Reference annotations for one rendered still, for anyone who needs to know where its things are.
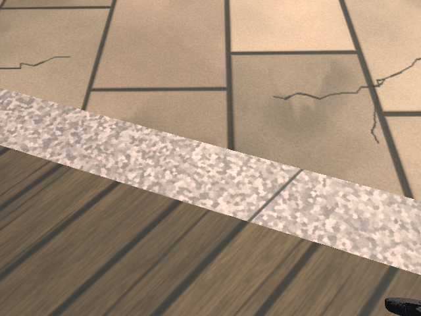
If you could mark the robot right hand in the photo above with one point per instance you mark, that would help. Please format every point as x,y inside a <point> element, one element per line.
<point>403,306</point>

